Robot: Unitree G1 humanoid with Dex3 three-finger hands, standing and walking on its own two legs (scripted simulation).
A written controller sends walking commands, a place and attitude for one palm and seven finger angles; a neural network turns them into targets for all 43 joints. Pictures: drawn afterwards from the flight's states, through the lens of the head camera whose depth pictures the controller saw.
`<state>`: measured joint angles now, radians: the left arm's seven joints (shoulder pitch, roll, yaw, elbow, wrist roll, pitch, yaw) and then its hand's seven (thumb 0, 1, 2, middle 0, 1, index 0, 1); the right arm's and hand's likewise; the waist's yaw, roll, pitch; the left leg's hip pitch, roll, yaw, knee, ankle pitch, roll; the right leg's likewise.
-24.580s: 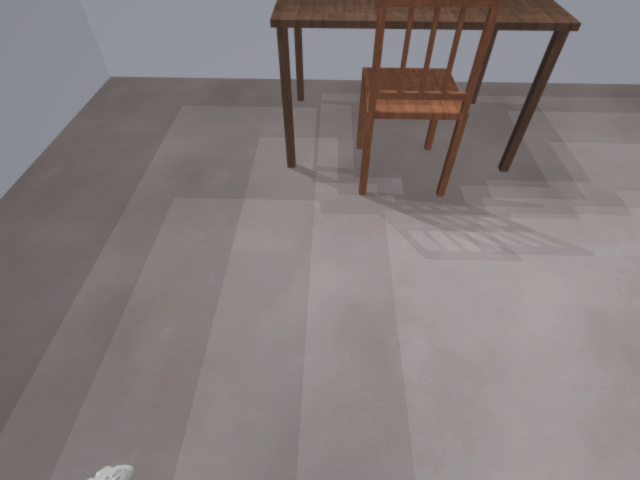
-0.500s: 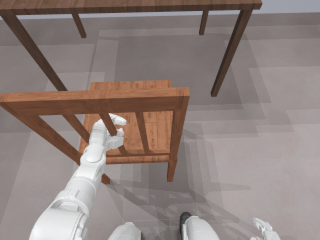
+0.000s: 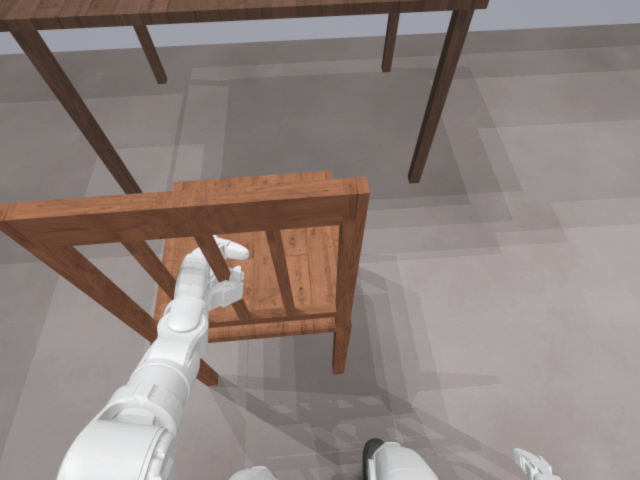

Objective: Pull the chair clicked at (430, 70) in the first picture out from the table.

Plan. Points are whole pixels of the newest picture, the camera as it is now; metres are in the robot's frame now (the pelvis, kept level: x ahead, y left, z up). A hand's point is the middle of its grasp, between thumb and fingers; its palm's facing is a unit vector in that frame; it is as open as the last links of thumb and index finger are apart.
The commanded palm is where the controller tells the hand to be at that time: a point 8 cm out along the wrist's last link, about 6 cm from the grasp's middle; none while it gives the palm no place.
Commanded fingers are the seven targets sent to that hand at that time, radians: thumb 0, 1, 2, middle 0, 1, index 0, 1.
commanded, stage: step backward, pulling the chair out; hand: left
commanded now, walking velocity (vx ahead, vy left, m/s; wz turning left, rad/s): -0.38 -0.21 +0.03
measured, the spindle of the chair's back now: (226, 281) +0.39 +0.14 -0.08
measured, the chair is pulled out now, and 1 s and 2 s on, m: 0.52 0.80 0.80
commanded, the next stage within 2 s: stop walking, hand still on the chair in 0.46 s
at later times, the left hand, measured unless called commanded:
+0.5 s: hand (235, 390) +0.23 +0.11 -0.05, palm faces +0.01 -0.98 -0.20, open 4.9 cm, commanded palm +0.22 +0.16 -0.05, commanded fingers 0.00 0.90 0.90 -0.50 -1.45 -0.50 -1.45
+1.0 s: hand out of the picture +0.09 +0.11 -0.05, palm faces +0.00 -0.98 -0.19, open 4.9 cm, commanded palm +0.08 +0.16 -0.03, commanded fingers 0.00 0.90 0.90 -0.50 -1.45 -0.50 -1.45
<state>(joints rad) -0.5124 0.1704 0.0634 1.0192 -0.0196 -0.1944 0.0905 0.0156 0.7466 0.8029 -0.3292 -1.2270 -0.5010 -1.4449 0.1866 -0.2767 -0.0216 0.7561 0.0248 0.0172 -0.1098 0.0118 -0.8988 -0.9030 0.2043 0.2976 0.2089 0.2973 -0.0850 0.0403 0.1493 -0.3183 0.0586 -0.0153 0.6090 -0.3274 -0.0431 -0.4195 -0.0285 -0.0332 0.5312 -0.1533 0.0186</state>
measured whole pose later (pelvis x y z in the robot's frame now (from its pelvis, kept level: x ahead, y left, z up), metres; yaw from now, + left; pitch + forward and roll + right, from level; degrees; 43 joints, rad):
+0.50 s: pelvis -0.14 -0.02 +0.00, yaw -1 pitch +1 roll +1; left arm -0.49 0.17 0.08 1.03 -0.03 -0.18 0.09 0.01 0.74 0.81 -0.32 -1.21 -0.50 -1.44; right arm 0.20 -0.29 -0.02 0.75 0.03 0.01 -0.10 0.01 -0.90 -0.90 0.20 0.30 0.21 0.30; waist -0.08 0.02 0.14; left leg -0.33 0.02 -0.01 0.70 -0.41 -0.05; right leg -0.40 -0.06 -0.03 0.54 -0.16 0.02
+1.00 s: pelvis -0.19 -0.02 +0.01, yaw -2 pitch -3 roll +0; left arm -0.17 0.12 0.00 0.82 -0.03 -0.13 0.08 0.01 0.74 0.83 -0.34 -1.24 -0.50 -1.45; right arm 0.26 -0.24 0.00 0.74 0.02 0.00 -0.10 0.01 -0.90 -0.90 0.20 0.30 0.21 0.30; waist -0.03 0.06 0.07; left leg -0.22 0.05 0.00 0.52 -0.24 -0.01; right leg -0.25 -0.02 -0.02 0.50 -0.20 0.01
